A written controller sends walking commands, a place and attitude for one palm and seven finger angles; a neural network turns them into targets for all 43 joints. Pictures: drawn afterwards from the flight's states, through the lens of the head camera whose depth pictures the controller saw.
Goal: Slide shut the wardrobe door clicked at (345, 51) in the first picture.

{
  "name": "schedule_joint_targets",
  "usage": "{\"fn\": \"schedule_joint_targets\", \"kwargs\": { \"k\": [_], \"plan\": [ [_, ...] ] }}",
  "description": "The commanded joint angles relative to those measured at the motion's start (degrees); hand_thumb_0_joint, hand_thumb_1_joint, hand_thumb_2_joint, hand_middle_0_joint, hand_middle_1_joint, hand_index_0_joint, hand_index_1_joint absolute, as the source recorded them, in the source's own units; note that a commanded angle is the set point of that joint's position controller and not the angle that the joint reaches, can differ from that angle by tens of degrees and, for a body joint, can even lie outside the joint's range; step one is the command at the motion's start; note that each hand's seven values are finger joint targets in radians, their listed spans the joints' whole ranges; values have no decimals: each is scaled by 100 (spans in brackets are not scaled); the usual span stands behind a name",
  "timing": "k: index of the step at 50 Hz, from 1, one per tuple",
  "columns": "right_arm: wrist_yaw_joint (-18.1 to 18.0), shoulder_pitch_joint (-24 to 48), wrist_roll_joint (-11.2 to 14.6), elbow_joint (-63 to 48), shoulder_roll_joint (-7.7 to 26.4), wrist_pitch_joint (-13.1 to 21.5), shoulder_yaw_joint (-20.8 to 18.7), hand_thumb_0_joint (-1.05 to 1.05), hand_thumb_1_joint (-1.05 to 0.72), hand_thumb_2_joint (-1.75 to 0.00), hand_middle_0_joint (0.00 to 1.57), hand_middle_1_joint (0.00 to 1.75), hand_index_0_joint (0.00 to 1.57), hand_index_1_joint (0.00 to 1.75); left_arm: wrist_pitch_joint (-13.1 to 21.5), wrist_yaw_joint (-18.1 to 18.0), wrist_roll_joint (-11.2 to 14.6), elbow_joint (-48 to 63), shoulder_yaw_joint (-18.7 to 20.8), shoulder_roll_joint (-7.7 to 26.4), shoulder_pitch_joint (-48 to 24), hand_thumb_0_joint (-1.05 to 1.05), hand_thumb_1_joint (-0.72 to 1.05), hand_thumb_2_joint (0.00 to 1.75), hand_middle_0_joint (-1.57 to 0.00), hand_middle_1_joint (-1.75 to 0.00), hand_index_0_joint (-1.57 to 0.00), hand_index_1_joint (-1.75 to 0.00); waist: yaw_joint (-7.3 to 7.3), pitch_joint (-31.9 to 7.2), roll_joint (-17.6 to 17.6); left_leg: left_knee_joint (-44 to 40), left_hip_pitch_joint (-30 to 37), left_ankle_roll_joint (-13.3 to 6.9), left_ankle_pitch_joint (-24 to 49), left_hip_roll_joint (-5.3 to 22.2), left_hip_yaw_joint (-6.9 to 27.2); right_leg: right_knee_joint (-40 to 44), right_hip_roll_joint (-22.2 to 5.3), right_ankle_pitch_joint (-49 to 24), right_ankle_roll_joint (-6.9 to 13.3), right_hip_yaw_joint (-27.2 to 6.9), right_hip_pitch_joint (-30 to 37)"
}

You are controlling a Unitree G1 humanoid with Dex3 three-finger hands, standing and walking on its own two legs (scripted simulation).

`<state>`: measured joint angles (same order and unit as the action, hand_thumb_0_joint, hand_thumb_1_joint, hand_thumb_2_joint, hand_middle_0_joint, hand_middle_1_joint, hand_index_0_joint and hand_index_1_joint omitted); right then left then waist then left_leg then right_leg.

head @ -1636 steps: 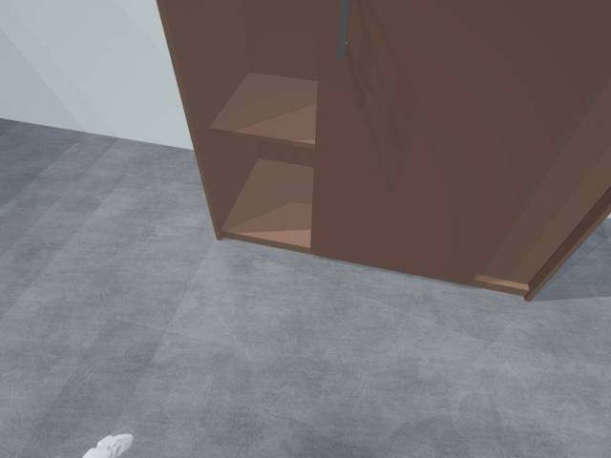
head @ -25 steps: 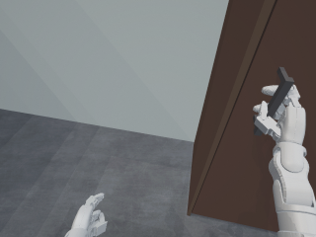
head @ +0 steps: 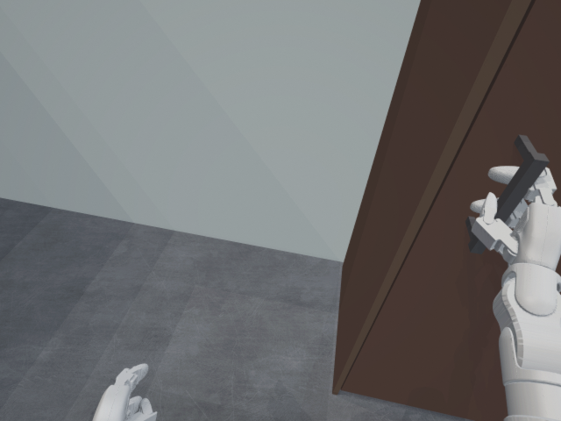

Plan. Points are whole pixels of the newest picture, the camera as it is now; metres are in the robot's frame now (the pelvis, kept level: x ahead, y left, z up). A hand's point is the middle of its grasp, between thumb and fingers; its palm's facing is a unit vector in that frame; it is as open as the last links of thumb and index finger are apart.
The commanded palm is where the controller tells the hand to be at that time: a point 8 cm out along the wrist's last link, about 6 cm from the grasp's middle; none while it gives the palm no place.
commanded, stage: stop walking and hold the door there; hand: right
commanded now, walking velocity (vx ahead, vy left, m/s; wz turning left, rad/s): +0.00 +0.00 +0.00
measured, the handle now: (498, 198) +0.38 -0.27 +0.18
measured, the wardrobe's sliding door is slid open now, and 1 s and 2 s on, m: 0.00 0.00 0.00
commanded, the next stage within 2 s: loosen the grip on the handle in 0.06 s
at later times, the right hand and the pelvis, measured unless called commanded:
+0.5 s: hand (487, 226) +0.33 -0.24 +0.17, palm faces +0.48 +0.86 -0.16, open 12.2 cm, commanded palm +0.30 -0.26 +0.17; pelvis -0.05 +0.01 -0.01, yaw -1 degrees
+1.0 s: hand (484, 220) +0.35 -0.25 +0.17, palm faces +0.40 +0.90 -0.16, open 14.7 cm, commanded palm +0.30 -0.29 +0.17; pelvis +0.00 +0.02 -0.01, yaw +1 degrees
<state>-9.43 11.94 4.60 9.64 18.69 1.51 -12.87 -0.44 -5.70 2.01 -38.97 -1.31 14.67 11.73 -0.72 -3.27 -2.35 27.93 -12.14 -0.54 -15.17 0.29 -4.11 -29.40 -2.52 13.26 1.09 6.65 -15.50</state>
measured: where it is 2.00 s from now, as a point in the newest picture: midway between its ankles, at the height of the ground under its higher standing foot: outside the picture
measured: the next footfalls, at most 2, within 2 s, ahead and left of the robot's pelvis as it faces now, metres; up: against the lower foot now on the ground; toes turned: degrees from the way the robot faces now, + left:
none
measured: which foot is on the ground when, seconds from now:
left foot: down 0.00-1.00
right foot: down 0.00-1.00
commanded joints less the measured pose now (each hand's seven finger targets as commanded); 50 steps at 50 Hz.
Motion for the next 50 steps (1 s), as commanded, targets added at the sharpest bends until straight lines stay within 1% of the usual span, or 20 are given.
{"fn": "schedule_joint_targets", "kwargs": {
  "k": [1,7,8,9,10,11,12,13,15,17,19,22,26,27,28,31,34,40,44,50],
  "plan": [
    [144,1572,-132,-1128,917,354,88,0,-90,-90,45,140,45,140,279,-51,-17,934,195,611,-761,0,90,90,-20,-30,-20,-30,46,-922,195,-538,-121,27,1130,705,544,357,-633,-1038,-42,-559,732],
    [146,1539,-132,-983,1077,390,-100,0,-90,-90,45,140,45,140,257,-44,-27,908,192,608,-732,0,90,90,-20,-30,-20,-30,29,-920,240,-595,-111,15,1072,716,543,368,-597,-954,-42,-533,718],
    [179,6228,-898,-1175,5000,664,-3021,0,-90,-90,45,140,45,140,454,103,-168,879,560,666,-278,0,90,90,-20,-30,-20,-30,-199,917,1737,-1319,-987,87,1697,451,936,10,-497,-899,128,-308,-241],
    [397,6559,-827,-103,3602,206,-2190,0,-78,-84,45,140,45,140,823,189,-504,599,848,1002,-598,0,90,90,-20,-30,-20,-30,80,-772,-533,52,32,-483,3132,229,231,488,-45,-2551,-171,-761,475],
    [515,4541,-570,996,1316,-93,-757,0,-66,-78,45,140,45,140,921,270,-66,539,573,672,-232,0,90,90,-20,-30,-20,-30,243,-876,92,144,-540,-310,2165,-2,-144,407,-152,-3571,-462,-654,1205],
    [739,2955,-203,564,222,-62,-379,0,-54,-73,45,140,45,140,864,304,95,610,609,669,-1,0,90,90,-20,-30,-20,-30,7,-1348,-143,6,-654,-169,1563,-150,-129,262,-215,-3870,-515,-737,1670],
    [830,2681,149,-145,505,57,-746,0,-42,-67,45,140,45,140,882,297,36,756,591,771,-225,0,90,90,-20,-30,-20,-30,-252,-2085,-700,-68,-447,-153,1411,-79,1,232,-149,-3432,-481,-744,2156],
    [817,2468,271,-213,828,124,-1005,0,-30,-61,45,140,45,140,931,289,-16,790,556,755,-368,0,90,90,-20,-30,-20,-30,-408,-2283,-929,-116,-270,-187,1284,-24,61,277,-64,-2748,-463,-727,2131],
    [667,2474,142,-407,280,313,-272,0,-5,-49,45,140,45,140,984,372,-4,906,428,680,-473,0,90,90,-20,-30,-20,-30,-211,-1837,-111,-166,-382,-121,835,-37,12,424,-14,-1233,-274,-718,1386],
    [326,3161,-314,-379,544,473,-58,0,19,-37,45,140,45,140,1023,356,13,883,397,693,-460,0,90,90,-20,-30,-20,-30,64,-1142,282,-233,-857,-67,-18,12,99,590,-29,256,-101,-810,804],
    [-50,3859,-634,-620,977,659,-158,0,43,-26,44,138,44,138,1055,282,-21,874,358,696,-478,0,90,90,-20,-30,-20,-30,172,-907,295,-310,-1007,-57,-547,59,204,711,-15,1183,-31,-876,580],
    [-120,3933,-781,91,930,764,121,0,55,-20,40,133,40,133,1112,193,5,799,258,663,-444,0,90,90,-20,-30,-20,-30,160,-656,277,-418,-1134,-65,-1147,83,337,631,64,1642,-14,-820,341],
    [91,4408,-657,276,920,1047,284,0,55,-20,34,127,34,127,1245,97,5,667,236,649,-361,0,90,90,-20,-30,-20,-30,219,-755,11,-391,-1072,-78,-1193,87,431,396,134,1693,-4,-817,291],
    [130,4416,-624,384,1107,1095,146,0,55,-20,33,125,33,125,1273,71,0,628,227,678,-358,0,90,90,-20,-30,-20,-30,195,-733,-51,-382,-1020,-88,-1198,85,443,361,158,1696,-5,-828,198],
    [140,3485,-601,684,1895,1108,-748,0,55,-20,32,123,32,123,1237,61,-25,623,284,733,-286,0,90,90,-20,-30,-20,-30,-101,-852,10,-401,-718,-116,-1337,79,465,363,164,1625,-12,-813,34],
    [301,3650,-292,343,1375,1190,-314,0,55,-20,28,118,28,118,1272,31,-3,775,173,649,-527,0,90,90,-20,-30,-20,-30,-7,-747,166,-501,-686,-60,-1461,112,543,268,208,1546,28,-737,-127],
    [288,3338,-99,139,1367,1251,-474,0,55,-20,25,115,25,115,1371,17,-26,765,194,685,-540,0,90,90,-20,-30,-20,-30,-66,-782,80,-450,-656,-81,-1398,83,542,243,217,1519,35,-790,-159],
    [120,2970,-189,-396,1277,1047,-376,0,55,-20,25,115,25,115,1463,-26,-78,767,188,708,-456,0,90,90,-20,-30,-20,-30,-12,-779,0,-402,-690,-78,-841,88,562,188,215,913,123,-748,3],
    [171,2300,-160,-366,1822,815,-998,0,55,-20,25,115,25,115,1310,-74,-102,740,208,772,-282,0,90,90,-20,-30,-20,-30,-108,-908,240,-256,-352,-72,215,83,569,-24,251,-235,129,-606,-20],
    [525,1429,229,-770,1669,479,-1378,0,55,-20,25,115,25,115,1113,-55,-57,843,242,701,-221,0,90,90,-20,-30,-20,-30,-251,-1218,281,66,35,-44,1851,16,359,-122,268,-1403,76,-533,241]
  ]
}}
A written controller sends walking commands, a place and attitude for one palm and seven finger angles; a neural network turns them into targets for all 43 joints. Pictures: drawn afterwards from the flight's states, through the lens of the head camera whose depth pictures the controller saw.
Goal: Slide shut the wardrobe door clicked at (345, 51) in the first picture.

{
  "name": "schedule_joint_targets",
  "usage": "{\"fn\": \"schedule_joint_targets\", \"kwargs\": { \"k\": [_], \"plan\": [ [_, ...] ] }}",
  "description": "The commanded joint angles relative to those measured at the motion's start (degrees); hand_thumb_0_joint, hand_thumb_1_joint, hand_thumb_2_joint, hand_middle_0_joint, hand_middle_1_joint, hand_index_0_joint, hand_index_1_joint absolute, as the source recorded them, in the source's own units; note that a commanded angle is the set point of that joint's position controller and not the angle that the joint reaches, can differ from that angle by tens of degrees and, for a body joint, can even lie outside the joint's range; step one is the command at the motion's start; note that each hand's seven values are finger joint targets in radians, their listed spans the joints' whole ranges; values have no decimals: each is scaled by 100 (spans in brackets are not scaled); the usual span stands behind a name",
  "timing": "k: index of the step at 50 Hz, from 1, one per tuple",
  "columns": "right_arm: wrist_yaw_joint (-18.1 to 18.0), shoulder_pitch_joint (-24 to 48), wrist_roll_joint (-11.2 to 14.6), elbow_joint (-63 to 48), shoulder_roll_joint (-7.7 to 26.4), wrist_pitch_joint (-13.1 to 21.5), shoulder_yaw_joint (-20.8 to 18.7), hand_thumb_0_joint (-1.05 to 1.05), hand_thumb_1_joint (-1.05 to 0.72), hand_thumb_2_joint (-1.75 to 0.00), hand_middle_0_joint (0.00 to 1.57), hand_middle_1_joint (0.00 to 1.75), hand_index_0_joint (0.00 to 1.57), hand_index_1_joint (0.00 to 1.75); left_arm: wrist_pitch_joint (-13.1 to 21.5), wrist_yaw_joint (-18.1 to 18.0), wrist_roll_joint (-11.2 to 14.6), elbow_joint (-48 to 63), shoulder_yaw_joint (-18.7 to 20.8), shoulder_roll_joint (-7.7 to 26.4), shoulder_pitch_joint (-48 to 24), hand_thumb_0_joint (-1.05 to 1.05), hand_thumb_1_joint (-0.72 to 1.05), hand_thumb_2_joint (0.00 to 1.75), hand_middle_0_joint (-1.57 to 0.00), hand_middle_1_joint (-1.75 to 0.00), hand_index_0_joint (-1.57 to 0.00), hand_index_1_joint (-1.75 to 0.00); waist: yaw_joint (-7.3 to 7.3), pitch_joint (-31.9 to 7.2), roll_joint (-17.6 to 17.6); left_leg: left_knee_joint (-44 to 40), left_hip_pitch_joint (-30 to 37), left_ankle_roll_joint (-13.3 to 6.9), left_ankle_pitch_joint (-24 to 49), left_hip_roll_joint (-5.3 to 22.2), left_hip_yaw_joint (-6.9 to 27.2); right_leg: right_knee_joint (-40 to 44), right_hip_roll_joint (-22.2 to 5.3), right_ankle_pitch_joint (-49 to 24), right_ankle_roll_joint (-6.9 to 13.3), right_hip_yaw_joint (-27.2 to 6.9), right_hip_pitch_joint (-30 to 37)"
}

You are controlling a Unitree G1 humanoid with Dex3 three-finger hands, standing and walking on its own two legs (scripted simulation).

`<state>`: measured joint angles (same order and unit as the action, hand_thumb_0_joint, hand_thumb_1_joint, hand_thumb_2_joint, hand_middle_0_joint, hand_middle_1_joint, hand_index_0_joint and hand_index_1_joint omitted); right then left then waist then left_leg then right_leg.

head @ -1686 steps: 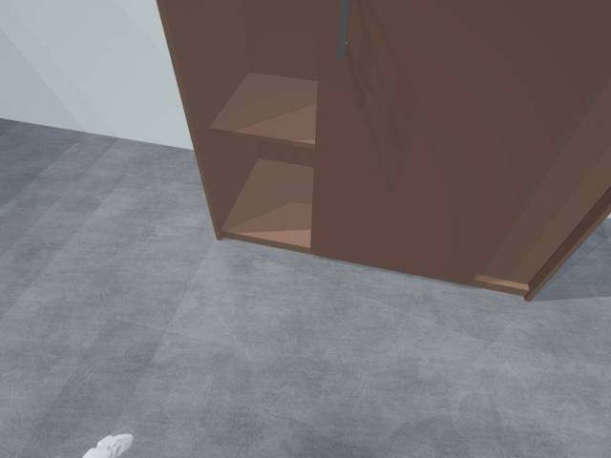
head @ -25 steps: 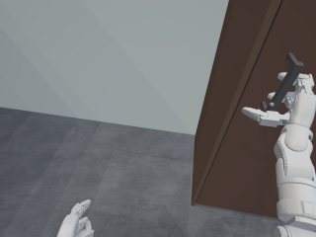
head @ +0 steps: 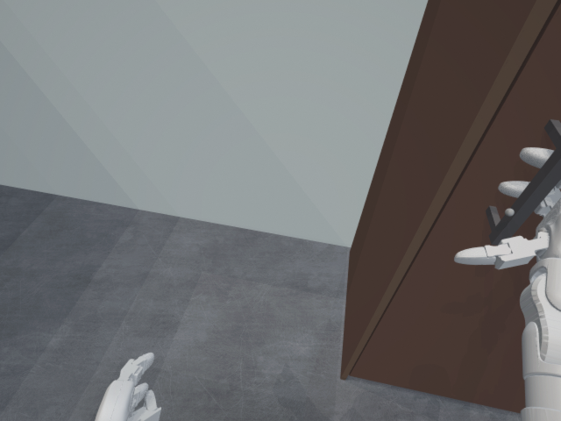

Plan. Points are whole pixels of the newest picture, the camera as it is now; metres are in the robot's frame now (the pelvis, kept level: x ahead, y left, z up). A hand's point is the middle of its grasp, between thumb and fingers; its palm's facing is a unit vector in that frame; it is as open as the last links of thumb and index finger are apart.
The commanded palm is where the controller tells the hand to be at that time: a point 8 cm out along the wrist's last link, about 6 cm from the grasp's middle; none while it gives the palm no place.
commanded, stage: slip the hand off the handle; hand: right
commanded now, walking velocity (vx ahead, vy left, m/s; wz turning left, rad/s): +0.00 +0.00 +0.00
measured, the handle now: (524, 188) +0.37 -0.30 +0.19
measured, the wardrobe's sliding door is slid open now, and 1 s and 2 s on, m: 0.00 0.00 0.00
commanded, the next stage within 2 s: draw the hand back to the body in 1.12 s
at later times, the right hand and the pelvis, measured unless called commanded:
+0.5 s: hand out of the picture +0.31 -0.33 +0.17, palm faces +0.46 +0.87 -0.17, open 14.7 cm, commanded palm +0.25 -0.36 +0.17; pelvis +0.00 -0.01 +0.00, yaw -1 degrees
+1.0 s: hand out of the picture +0.23 -0.32 +0.17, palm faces +0.47 +0.86 -0.17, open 14.7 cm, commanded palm +0.18 -0.35 +0.17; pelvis -0.01 -0.01 +0.00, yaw -1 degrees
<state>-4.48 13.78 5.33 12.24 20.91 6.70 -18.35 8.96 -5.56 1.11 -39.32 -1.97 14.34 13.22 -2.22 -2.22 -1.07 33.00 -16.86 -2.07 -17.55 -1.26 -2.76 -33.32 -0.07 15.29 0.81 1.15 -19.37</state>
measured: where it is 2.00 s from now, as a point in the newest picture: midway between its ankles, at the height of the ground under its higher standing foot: outside the picture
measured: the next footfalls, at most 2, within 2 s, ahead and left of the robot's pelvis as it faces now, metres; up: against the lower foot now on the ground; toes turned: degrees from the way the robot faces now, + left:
none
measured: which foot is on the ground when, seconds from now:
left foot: down 0.00-1.00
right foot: down 0.00-1.00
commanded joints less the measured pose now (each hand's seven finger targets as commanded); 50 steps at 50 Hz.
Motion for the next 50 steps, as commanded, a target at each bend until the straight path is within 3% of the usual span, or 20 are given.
{"fn": "schedule_joint_targets", "kwargs": {
  "k": [1,4,6,9,10,11,14,21,23,25,26,28,29,32,35,38,40,43,44,50],
  "plan": [
    [61,975,207,-1042,1501,-104,-971,0,55,-20,25,115,25,115,137,-60,38,912,317,721,-369,0,90,90,-20,-30,-20,-30,-169,-1288,178,-430,526,119,2140,168,207,273,21,-1636,94,25,606],
    [125,830,218,-1410,1765,-134,-1277,0,55,-20,25,115,25,115,46,-46,25,985,320,706,-411,0,90,90,-20,-30,-20,-30,-228,-1372,152,-341,640,115,2416,170,222,228,24,-1856,98,37,593],
    [188,770,179,-1776,1672,-45,-1212,0,55,-20,25,115,25,115,25,-12,24,1050,334,670,-421,0,90,90,-20,-30,-20,-30,-203,-1482,-116,-253,564,96,2520,138,181,197,10,-2117,84,37,778],
    [306,1247,145,-2200,1541,186,-936,0,55,-20,25,115,25,115,66,-26,2,1025,328,656,-399,0,90,90,-20,-30,-20,-30,2,-1468,-318,-242,251,78,2292,76,179,100,-25,-2141,86,-24,1003],
    [346,1170,148,-2151,1624,250,-1011,0,55,-20,25,115,25,115,77,-45,-9,995,351,687,-377,0,90,90,-20,-30,-20,-30,6,-1493,-368,-242,178,79,2201,58,178,87,-31,-2114,88,-46,1063],
    [421,1231,154,-2077,1498,300,-844,0,55,-20,25,115,25,115,92,-66,4,974,316,671,-394,0,90,90,-20,-30,-20,-30,63,-1322,-433,-258,32,74,2009,55,161,100,-33,-1974,74,-81,1054],
    [612,1370,218,-1666,1747,290,-969,0,55,-20,25,115,25,115,103,-180,23,864,297,727,-368,0,90,90,-20,-30,-20,-30,130,-1075,-323,-364,-109,70,1575,61,183,149,-24,-1497,80,-131,884],
    [859,1569,401,-1106,2086,85,-1260,0,55,-20,25,115,25,115,153,-306,81,888,238,740,-469,0,90,90,-20,-30,-20,-30,8,-1222,-254,-426,-66,63,1105,86,158,266,16,-1025,73,-235,710],
    [852,1210,423,-1217,1896,154,-1212,0,55,-20,25,115,25,115,215,-250,65,960,247,703,-477,0,90,90,-20,-30,-20,-30,-107,-1286,-359,-372,-4,37,1130,68,119,276,8,-1115,54,-270,749],
    [830,546,468,-1492,1700,233,-1193,0,55,-20,25,115,25,115,270,-156,36,1063,263,686,-451,0,90,90,-20,-30,-20,-30,-251,-1604,-375,-255,179,22,1409,58,90,215,-1,-1479,47,-272,845],
    [811,217,487,-1567,1879,239,-1422,0,55,-20,25,115,25,115,273,-126,28,1076,288,712,-435,0,90,90,-20,-30,-20,-30,-327,-1623,-308,-230,250,29,1569,54,95,195,-15,-1616,51,-251,814],
    [793,39,515,-1770,1779,225,-1388,0,55,-20,25,115,25,115,274,-76,40,1124,283,701,-485,0,90,90,-20,-30,-20,-30,-335,-1459,-249,-238,202,45,1525,53,82,224,-21,-1546,41,-224,705],
    [775,-193,570,-1649,1799,169,-1502,0,55,-20,25,115,25,115,266,-70,45,1119,286,716,-478,0,90,90,-20,-30,-20,-30,-334,-1256,22,-292,187,56,1409,46,73,250,-42,-1384,52,-216,550],
    [684,-191,632,-2073,1807,120,-1612,0,55,-20,25,115,25,115,291,-94,70,1164,281,697,-618,0,90,90,-20,-30,-20,-30,-327,-993,-114,-403,56,67,951,52,101,382,-30,-941,53,-215,474],
    [532,-223,537,-2754,1658,193,-1422,0,55,-20,25,115,25,115,380,-99,21,1171,256,654,-683,0,90,90,-20,-30,-20,-30,-281,-1092,-507,-407,-37,38,750,41,110,407,-34,-848,46,-248,676],
    [490,-215,449,-2867,1539,279,-1216,0,55,-20,25,115,25,115,457,-142,7,1081,217,636,-683,0,90,90,-20,-30,-20,-30,-175,-810,-605,-460,-231,34,442,33,116,468,-36,-473,36,-316,660],
    [532,-203,474,-2830,1333,256,-970,0,55,-20,25,115,25,115,510,-189,14,1050,190,651,-706,0,90,90,-20,-30,-20,-30,-82,-641,-425,-535,-323,56,179,43,128,508,-35,-102,59,-359,584],
    [642,-166,533,-2623,1447,150,-1009,0,55,-20,25,115,25,115,567,-298,31,985,150,662,-759,0,90,90,-20,-30,-20,-30,-82,-465,-404,-657,-338,65,-204,78,185,639,-12,499,71,-428,493],
    [672,-165,579,-2650,1437,109,-1012,0,55,-20,25,115,25,115,576,-325,29,995,143,665,-758,0,90,90,-20,-30,-20,-30,-85,-464,-198,-724,-270,77,-229,97,209,618,1,494,92,-408,453],
    [712,-649,678,-2846,1387,-18,-1143,0,55,-20,25,115,25,115,672,-311,14,1049,90,591,-865,0,90,90,-20,-30,-20,-30,-251,-670,-366,-704,-59,63,17,105,179,553,32,123,76,-363,558]
  ]
}}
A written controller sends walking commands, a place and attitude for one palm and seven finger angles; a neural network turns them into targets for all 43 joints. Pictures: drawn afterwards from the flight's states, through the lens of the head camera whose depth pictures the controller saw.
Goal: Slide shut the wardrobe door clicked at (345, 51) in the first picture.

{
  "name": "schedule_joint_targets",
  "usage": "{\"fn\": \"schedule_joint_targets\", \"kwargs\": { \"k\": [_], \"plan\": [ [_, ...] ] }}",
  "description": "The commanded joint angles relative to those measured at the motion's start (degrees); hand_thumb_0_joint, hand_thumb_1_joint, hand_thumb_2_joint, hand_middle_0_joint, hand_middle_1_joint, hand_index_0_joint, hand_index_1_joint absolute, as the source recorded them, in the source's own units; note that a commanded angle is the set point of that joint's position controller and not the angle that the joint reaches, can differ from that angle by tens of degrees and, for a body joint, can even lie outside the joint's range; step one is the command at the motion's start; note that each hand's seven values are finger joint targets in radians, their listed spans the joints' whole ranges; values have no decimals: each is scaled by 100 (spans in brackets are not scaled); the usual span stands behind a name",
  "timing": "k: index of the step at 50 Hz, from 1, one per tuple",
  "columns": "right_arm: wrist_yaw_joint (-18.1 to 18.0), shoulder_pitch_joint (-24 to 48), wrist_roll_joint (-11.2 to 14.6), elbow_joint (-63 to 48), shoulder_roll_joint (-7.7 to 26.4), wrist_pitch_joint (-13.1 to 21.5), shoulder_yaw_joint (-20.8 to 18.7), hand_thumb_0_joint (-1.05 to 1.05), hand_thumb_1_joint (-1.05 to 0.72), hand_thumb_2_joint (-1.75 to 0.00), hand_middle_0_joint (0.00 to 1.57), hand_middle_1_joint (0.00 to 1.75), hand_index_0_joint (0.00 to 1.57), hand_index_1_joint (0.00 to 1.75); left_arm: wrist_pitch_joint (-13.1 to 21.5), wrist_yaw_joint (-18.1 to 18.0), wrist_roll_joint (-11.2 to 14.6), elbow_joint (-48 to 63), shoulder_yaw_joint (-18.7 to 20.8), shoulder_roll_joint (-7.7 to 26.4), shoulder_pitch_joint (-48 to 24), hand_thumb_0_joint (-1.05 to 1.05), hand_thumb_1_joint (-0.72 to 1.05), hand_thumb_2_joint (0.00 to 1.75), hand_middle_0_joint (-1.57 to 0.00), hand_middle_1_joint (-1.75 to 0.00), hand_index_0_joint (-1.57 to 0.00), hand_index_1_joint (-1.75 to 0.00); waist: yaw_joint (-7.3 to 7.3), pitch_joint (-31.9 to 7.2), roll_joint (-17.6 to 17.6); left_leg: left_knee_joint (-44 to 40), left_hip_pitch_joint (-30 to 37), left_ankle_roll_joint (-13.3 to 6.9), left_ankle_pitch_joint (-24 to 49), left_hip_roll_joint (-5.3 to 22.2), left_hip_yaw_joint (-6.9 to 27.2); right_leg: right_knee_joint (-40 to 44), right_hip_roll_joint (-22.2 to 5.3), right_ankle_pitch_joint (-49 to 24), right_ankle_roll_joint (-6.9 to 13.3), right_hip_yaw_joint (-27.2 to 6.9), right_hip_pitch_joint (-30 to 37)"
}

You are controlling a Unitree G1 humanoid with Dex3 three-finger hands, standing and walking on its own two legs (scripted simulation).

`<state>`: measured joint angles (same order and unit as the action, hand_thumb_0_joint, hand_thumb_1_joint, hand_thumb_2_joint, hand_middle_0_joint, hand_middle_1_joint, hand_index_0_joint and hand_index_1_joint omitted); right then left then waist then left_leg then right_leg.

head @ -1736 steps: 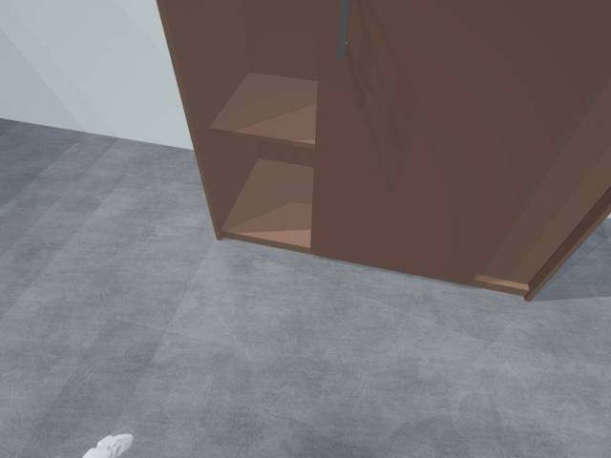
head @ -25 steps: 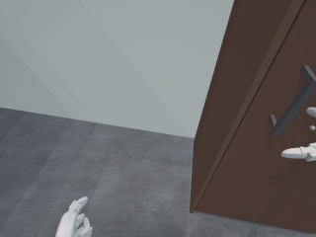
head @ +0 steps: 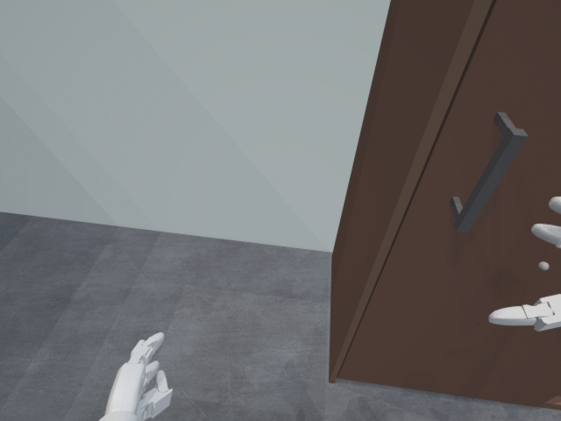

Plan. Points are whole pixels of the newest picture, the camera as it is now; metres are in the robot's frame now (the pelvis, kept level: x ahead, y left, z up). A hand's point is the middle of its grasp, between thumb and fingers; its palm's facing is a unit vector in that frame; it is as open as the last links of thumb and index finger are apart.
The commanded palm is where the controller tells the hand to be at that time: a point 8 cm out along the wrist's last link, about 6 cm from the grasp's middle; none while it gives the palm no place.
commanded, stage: slip the hand off the handle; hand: right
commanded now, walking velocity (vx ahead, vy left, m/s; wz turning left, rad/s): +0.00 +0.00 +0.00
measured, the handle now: (481, 176) +0.39 -0.28 +0.19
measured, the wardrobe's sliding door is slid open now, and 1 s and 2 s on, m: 0.00 0.00 0.00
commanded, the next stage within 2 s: draw the hand back to the body in 0.12 s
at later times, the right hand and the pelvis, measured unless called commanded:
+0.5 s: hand (541, 287) +0.22 -0.28 +0.17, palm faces +0.15 +0.99 -0.08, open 14.7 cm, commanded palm +0.17 -0.33 +0.18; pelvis +0.01 +0.00 +0.00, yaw +0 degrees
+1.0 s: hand out of the picture +0.19 -0.29 +0.17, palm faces +0.51 +0.80 -0.30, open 13.1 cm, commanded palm +0.14 -0.31 +0.18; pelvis -0.01 +0.00 +0.01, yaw +0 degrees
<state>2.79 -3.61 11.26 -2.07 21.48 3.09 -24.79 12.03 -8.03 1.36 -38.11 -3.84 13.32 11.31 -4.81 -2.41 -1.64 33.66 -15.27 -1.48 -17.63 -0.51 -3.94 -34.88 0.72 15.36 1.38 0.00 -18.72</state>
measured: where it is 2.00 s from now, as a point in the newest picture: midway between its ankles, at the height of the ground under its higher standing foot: outside the picture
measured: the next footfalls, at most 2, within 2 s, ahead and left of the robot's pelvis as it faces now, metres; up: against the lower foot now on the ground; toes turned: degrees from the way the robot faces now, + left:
none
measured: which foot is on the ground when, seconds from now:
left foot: down 0.00-1.00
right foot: down 0.00-1.00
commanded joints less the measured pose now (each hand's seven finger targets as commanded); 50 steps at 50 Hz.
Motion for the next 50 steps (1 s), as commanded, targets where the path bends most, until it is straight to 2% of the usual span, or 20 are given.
{"fn": "schedule_joint_targets", "kwargs": {
  "k": [1,3,6,12,13,14,15,17,21,24,29,35,37,38,39,40,41,43,45,50],
  "plan": [
    [-17,916,100,-1462,1406,351,-624,0,55,-20,25,115,25,115,369,-41,-36,930,286,698,-634,0,90,90,-20,-30,-20,-30,-42,-750,-219,-739,-137,1,218,21,283,666,-45,-114,21,-236,527],
    [-1,629,90,-1661,1302,346,-579,0,55,-20,25,115,25,115,375,10,-50,985,278,672,-651,0,90,90,-20,-30,-20,-30,-87,-780,-296,-665,-84,-5,490,12,247,635,-40,-397,2,-204,552],
    [24,-62,185,-1776,1471,315,-973,0,55,-20,25,115,25,115,350,73,-59,999,311,669,-609,0,90,90,-20,-30,-20,-30,-190,-725,-75,-633,54,0,811,18,239,573,-43,-702,-9,-154,447],
    [134,407,289,-2028,1319,301,-775,0,55,-20,25,115,25,115,367,6,-44,943,294,675,-604,0,90,90,-20,-30,-20,-30,10,-413,-350,-682,-310,16,546,4,248,522,-19,-482,-13,-183,475],
    [684,359,834,-1315,1186,-163,-616,0,55,-20,25,115,25,115,422,-89,113,866,252,792,-618,0,90,90,-20,-30,-20,-30,152,-495,-304,-843,-7,27,535,35,284,631,-53,-289,-9,-212,537],
    [972,780,941,-1756,1328,-338,-617,0,55,-20,25,115,25,115,466,-166,189,953,233,789,-711,0,90,90,-20,-30,-20,-30,122,-620,-353,-891,99,51,569,35,323,605,-41,-316,37,-218,658],
    [1103,1063,953,-2047,1519,-442,-670,0,55,-20,25,115,25,115,528,-228,185,994,226,782,-750,0,90,90,-20,-30,-20,-30,97,-802,-492,-851,197,45,659,50,316,605,-29,-401,50,-242,763],
    [1386,907,1082,-2153,1471,-728,-571,0,55,-20,25,115,25,115,671,-285,185,1043,168,776,-764,0,90,90,-20,-30,-20,-30,34,-958,-367,-784,374,35,1115,39,252,626,-18,-768,82,-301,956],
    [1939,466,1236,-1995,1866,-1184,-888,0,55,-20,25,115,25,115,796,-182,209,1102,115,811,-748,0,90,90,-20,-30,-20,-30,-82,-795,-351,-763,493,44,1582,24,222,647,-32,-1135,77,-376,991],
    [1854,35,1336,-2005,1931,-1365,-1288,0,55,-20,25,115,25,115,751,-24,202,1196,131,781,-783,0,90,90,-20,-30,-20,-30,-228,-626,-219,-766,477,14,1531,-20,136,662,-31,-1248,17,-372,858],
    [1531,-196,1465,-1928,1374,-1619,-1173,0,55,-20,25,115,25,115,644,149,260,1294,149,745,-878,0,90,90,-20,-30,-20,-30,-163,-200,-266,-899,78,27,872,-27,148,687,-54,-790,-38,-323,728],
    [1411,393,1108,-2909,1219,-1502,-471,0,44,-25,25,109,25,109,721,110,255,1379,146,733,-820,0,90,90,-20,-30,-20,-30,40,-341,-664,-957,-43,30,445,-24,203,774,-63,-417,32,-355,944],
    [1377,400,1059,-3009,1333,-1367,-551,0,37,-29,24,104,24,104,765,55,228,1337,140,727,-782,0,90,90,-20,-30,-20,-30,36,-364,-445,-993,-2,23,321,-46,172,835,-71,-312,35,-413,971],
    [235,676,34,-3365,2268,-767,-944,0,33,-31,24,102,24,102,769,161,-83,1225,281,792,-752,0,90,90,-20,-30,-20,-30,-63,-13,-356,-1364,33,10,49,-7,399,874,-6,-100,8,-347,509],
    [-232,270,-43,-2896,1912,-559,-834,0,30,-32,24,100,24,100,773,173,-125,1036,281,776,-678,0,90,90,-20,-30,-20,-30,9,281,-248,-1479,-72,-18,-295,78,400,858,-14,209,-54,-277,345],
    [-393,-40,-77,-2589,1435,-482,-533,0,26,-34,24,98,24,98,742,193,-130,1040,251,737,-698,0,90,90,-20,-30,-20,-30,81,358,108,-1497,-102,-5,-463,134,378,879,-37,368,-59,-298,326],
    [-513,-467,-178,-2388,1259,-384,-436,0,22,-36,24,96,24,96,655,202,-111,1024,260,652,-700,0,90,90,-20,-30,-20,-30,75,520,197,-1526,-135,6,-581,150,382,914,-71,454,-30,-261,400],
    [-686,-494,-334,-2695,1121,-104,-248,0,15,-39,24,92,24,92,550,229,-108,1004,287,617,-743,0,90,90,-20,-30,-20,-30,53,174,-638,-1426,74,-8,-481,192,405,1037,-45,548,-26,-206,676],
    [-818,-523,-440,-2868,1084,103,-142,0,8,-43,23,87,23,87,512,240,-136,983,306,633,-719,0,90,90,-20,-30,-20,-30,67,-50,-789,-1364,280,-5,-339,190,394,1154,-65,573,-16,-211,796],
    [-1008,-810,-621,-2930,1031,372,-22,0,-10,-51,23,77,23,77,437,227,-185,973,364,655,-745,0,90,90,-20,-30,-20,-30,56,-116,40,-1397,446,39,-166,153,321,1343,-145,317,45,-263,940]
  ]
}}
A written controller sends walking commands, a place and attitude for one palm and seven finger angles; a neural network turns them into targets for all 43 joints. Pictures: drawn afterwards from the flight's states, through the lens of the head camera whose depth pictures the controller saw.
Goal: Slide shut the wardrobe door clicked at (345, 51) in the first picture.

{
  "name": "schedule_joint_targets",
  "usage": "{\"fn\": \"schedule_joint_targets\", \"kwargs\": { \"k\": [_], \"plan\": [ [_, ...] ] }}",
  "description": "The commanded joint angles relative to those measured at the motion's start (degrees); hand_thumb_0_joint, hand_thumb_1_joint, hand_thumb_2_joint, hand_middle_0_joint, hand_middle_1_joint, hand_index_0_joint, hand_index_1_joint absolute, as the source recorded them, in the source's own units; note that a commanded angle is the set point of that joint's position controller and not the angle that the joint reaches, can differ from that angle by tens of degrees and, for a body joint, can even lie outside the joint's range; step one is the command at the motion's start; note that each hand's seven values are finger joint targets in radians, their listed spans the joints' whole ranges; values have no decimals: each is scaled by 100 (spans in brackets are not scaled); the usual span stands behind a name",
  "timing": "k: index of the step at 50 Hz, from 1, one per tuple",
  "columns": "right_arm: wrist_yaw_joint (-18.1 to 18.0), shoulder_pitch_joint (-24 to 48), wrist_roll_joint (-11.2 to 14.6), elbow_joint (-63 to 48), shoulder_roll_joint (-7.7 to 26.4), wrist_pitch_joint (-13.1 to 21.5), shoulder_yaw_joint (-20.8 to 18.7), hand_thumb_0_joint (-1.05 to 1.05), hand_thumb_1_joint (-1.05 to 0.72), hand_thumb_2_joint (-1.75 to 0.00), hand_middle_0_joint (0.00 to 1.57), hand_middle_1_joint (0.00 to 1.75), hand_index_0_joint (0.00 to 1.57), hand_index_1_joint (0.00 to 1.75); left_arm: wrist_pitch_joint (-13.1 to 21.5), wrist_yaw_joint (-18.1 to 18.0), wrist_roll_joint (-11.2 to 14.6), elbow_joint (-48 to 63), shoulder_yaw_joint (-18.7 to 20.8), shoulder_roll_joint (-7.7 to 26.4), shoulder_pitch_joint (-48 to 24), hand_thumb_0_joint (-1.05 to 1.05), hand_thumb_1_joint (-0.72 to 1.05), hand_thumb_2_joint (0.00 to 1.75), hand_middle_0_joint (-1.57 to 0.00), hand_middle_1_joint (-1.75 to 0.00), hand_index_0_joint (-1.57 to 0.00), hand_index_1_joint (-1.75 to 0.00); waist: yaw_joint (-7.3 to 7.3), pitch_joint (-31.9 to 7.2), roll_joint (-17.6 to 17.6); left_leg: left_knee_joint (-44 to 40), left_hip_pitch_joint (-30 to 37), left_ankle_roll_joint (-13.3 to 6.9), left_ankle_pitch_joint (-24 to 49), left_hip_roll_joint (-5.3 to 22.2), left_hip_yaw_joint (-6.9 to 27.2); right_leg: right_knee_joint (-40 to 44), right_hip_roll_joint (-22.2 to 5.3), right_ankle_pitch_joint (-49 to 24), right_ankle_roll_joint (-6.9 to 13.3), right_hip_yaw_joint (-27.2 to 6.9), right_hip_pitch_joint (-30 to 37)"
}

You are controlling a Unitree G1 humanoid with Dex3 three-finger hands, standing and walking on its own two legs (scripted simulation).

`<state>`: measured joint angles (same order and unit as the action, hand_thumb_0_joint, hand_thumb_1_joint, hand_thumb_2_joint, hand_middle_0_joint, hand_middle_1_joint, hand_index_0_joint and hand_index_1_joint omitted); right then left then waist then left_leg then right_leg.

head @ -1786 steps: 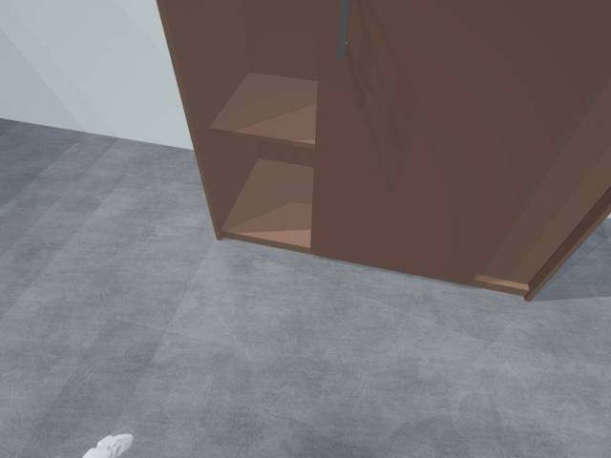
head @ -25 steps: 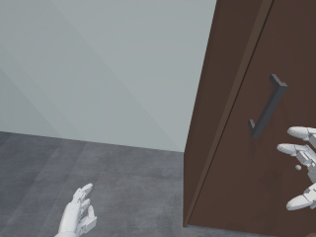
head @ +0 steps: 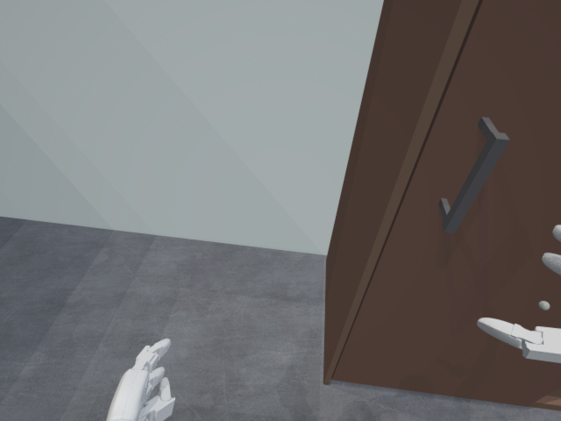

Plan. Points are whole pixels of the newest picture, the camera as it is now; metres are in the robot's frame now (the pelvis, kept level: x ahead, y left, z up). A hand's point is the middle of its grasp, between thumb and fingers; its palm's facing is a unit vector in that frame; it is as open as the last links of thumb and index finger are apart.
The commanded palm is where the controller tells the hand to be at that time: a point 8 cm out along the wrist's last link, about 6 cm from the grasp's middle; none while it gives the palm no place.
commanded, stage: draw the hand back to the body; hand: right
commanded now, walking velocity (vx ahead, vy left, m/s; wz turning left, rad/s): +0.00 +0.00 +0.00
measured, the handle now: (467, 178) +0.39 -0.28 +0.18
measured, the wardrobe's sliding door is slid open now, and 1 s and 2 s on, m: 0.00 0.00 0.00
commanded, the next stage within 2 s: step back with the hand held close in 0.82 s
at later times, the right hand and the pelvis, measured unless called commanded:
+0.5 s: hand (517, 288) +0.22 -0.27 +0.16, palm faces +0.44 +0.83 -0.35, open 8.3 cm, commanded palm +0.17 -0.30 +0.18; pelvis +0.03 -0.01 +0.01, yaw +1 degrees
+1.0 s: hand (520, 284) +0.22 -0.27 +0.17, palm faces +0.45 +0.82 -0.36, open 7.4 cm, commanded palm +0.17 -0.30 +0.18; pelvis +0.03 +0.00 +0.01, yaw +1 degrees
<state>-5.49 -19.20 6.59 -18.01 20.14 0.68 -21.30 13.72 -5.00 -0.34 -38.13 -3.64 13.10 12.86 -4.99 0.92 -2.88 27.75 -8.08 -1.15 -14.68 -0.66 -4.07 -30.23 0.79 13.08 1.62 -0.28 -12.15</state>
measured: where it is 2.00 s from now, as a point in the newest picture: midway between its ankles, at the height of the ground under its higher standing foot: outside the picture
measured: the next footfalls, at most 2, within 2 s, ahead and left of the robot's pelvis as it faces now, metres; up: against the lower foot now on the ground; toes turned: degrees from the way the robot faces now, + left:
none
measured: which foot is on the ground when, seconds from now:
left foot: down 0.00-1.00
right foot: down 0.00-1.00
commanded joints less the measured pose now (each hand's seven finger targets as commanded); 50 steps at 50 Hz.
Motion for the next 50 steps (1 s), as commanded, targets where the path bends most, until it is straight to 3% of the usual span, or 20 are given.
{"fn": "schedule_joint_targets", "kwargs": {
  "k": [1,7,10,13,19,20,22,25,26,29,30,33,38,46,47,48,49,50],
  "plan": [
    [-197,653,-170,-1302,1201,642,-416,0,-14,-53,23,75,23,75,250,-80,-19,970,354,675,-923,0,90,90,-20,-30,-20,-30,52,-376,213,-838,-253,8,-451,174,343,884,-145,483,33,-211,267],
    [-205,377,-267,-1266,1178,774,-513,0,-36,-64,22,62,22,62,101,-60,-41,890,381,635,-924,0,90,90,-20,-30,-20,-30,-3,-259,-205,-789,-52,-42,101,176,299,1006,-171,-83,-33,-184,406],
    [-163,231,-272,-1280,1077,797,-430,0,-47,-69,22,55,22,55,27,-35,-34,910,400,627,-925,0,90,90,-20,-30,-20,-30,0,-194,-234,-804,9,-40,253,158,299,1041,-195,-282,-58,-158,456],
    [-144,130,-270,-1354,1043,807,-417,0,-57,-74,21,49,21,49,-27,3,-41,949,446,649,-885,0,90,90,-20,-30,-20,-30,6,-330,109,-764,120,-30,575,136,276,1014,-217,-682,-47,-141,553],
    [-119,90,-302,-1577,1009,751,-335,0,-79,-85,20,36,20,36,-140,43,-64,992,462,644,-845,0,90,90,-20,-30,-20,-30,28,-451,-226,-770,197,-37,886,130,287,972,-223,-1110,-101,-105,710],
    [-125,108,-295,-1525,989,736,-307,0,-83,-87,20,34,20,34,-162,43,-58,999,451,634,-849,0,90,90,-20,-30,-20,-30,45,-312,-113,-788,139,-30,812,128,275,1002,-235,-1013,-105,-125,658],
    [-135,173,-299,-1617,1044,725,-355,0,-90,-90,20,30,20,30,-199,32,-66,1028,460,631,-852,0,90,90,-20,-30,-20,-30,37,-416,-90,-802,187,-33,885,123,281,988,-215,-1065,-81,-103,729],
    [-122,169,-283,-1508,1043,676,-385,0,-90,-90,20,30,20,30,-279,15,-62,1042,455,607,-880,0,90,90,-20,-30,-20,-30,43,-371,44,-843,195,-19,928,131,279,967,-204,-1075,-68,-57,716],
    [-122,169,-286,-1539,1041,666,-394,0,-90,-90,20,30,20,30,-297,18,-65,1047,447,603,-881,0,90,90,-20,-30,-20,-30,32,-389,-138,-828,229,-33,998,134,295,958,-191,-1150,-69,-53,731],
    [-97,190,-265,-1497,978,609,-322,0,-90,-90,20,30,20,30,-357,25,-66,1051,442,592,-900,0,90,90,-20,-30,-20,-30,46,-374,-67,-889,218,-30,980,126,297,949,-190,-1138,-71,-50,748],
    [-94,241,-271,-1513,934,608,-265,0,-90,-90,20,30,20,30,-368,25,-59,1064,432,587,-915,0,90,90,-20,-30,-20,-30,62,-319,-197,-895,189,-21,923,139,300,974,-197,-1073,-71,-37,757],
    [-116,258,-295,-1638,997,608,-307,0,-90,-90,20,30,20,30,-362,26,-79,1081,437,591,-906,0,90,90,-20,-30,-20,-30,33,-545,-186,-829,286,-26,1087,121,282,962,-190,-1275,-73,-60,862],
    [-114,174,-274,-1562,1032,576,-363,0,-90,-90,20,30,20,30,-393,24,-88,1083,432,584,-935,0,90,90,-20,-30,-20,-30,18,-488,36,-874,317,-20,1145,125,278,955,-175,-1259,-47,-40,806],
    [-89,188,-257,-1486,997,581,-325,0,-90,-90,20,30,20,30,-442,20,-60,1073,442,564,-986,0,90,90,-20,-30,-20,-30,37,-320,-14,-977,220,-2,906,135,300,986,-178,-1009,-34,1,778],
    [-131,529,-256,-1757,1316,632,-597,0,-90,-90,20,30,20,30,-426,5,-66,1086,452,587,-1012,0,90,90,-20,-30,-20,-30,12,-480,-127,-1016,271,-11,956,140,334,957,-146,-1014,-17,12,834],
    [-190,1015,-300,-2044,1839,871,-1104,0,-90,-90,20,30,20,30,-552,15,17,1363,385,648,-998,0,90,90,-20,-30,-20,-30,298,84,74,-1264,-382,28,1159,435,814,727,-247,-724,87,-168,359],
    [-183,979,-332,-1867,1790,980,-1076,0,-90,-90,20,30,20,30,-646,2,-3,1247,369,570,-990,0,90,90,-20,-30,-20,-30,299,90,145,-1299,-445,-17,1220,585,877,611,-216,-607,73,-220,284],
    [-145,316,-351,-1470,1346,935,-719,0,-90,-90,20,30,20,30,-702,4,-39,1186,386,558,-1002,0,90,90,-20,-30,-20,-30,340,67,427,-1251,-583,-25,1382,662,861,507,-238,-799,71,-222,369]
  ]
}}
